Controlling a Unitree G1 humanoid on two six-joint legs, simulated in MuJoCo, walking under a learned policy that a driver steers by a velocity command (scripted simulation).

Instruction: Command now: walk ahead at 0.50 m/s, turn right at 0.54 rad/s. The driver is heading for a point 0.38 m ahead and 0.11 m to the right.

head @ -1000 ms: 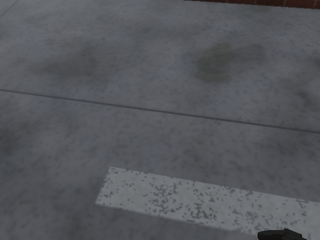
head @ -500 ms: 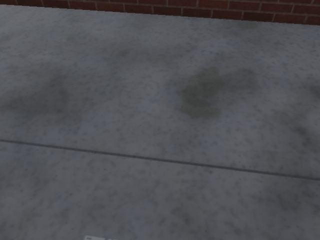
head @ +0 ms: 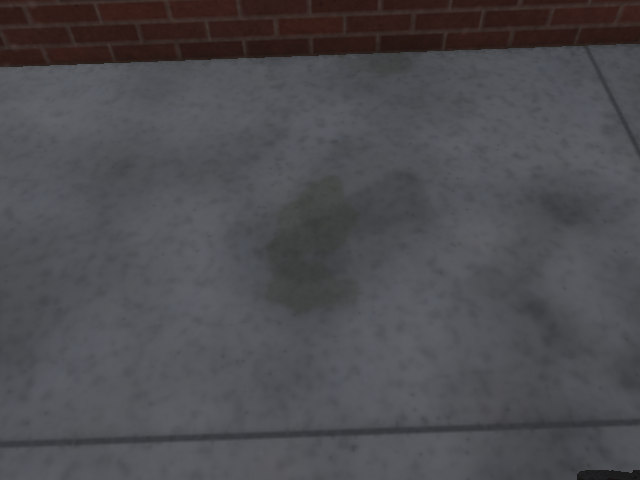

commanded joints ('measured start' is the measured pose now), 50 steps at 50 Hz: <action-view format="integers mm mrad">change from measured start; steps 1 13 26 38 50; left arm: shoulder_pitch -45 141 -141 -173 -215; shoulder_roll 166 29 28 92 49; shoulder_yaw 47 2 -3 4 0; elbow -83 -115 -143 -119 -23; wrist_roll -12 -21 7 26 27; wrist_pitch -14 -5 17 32 46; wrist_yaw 18 18 -3 -2 23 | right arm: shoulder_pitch -35 258 101 164 94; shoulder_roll -33 -247 -129 -96 -69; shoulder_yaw -4 -85 -48 -16 -7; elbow -68 -28 45 94 134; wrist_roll -3 -4 30 19 -4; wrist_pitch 0 -28 22 93 102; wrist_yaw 0 16 11 0 -11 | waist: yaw -24 -93 -55 -43 -35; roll -55 283 92 -122 85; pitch -64 -361 -112 -183 23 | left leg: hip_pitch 90 1036 501 172 261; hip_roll -31 325 105 -7 9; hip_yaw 21 -588 60 21 -3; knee -208 -591 -697 -33 -618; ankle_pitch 197 25 705 -381 -273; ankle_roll -20 340 232 -35 75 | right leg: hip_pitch -38 -409 -188 182 28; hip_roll -216 -5 -158 -406 -137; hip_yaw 198 112 -52 262 -19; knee -126 735 351 -1 75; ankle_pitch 229 -422 68 392 -154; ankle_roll -149 62 137 -144 97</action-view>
